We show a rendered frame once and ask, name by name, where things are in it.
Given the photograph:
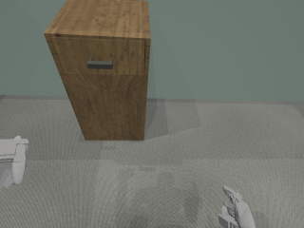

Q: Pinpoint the handle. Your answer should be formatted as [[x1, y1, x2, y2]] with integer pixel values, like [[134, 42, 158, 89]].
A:
[[86, 56, 113, 69]]

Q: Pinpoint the drawer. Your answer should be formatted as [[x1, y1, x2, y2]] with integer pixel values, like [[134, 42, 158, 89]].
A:
[[51, 36, 145, 75]]

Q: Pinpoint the right robot hand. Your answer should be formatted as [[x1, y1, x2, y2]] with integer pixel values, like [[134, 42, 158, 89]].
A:
[[218, 185, 256, 228]]

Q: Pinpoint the cabinet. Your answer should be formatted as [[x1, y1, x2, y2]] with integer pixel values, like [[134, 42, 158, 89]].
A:
[[44, 0, 151, 141]]

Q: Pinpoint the left robot hand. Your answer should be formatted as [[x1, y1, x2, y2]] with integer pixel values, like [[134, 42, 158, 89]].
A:
[[0, 135, 29, 188]]

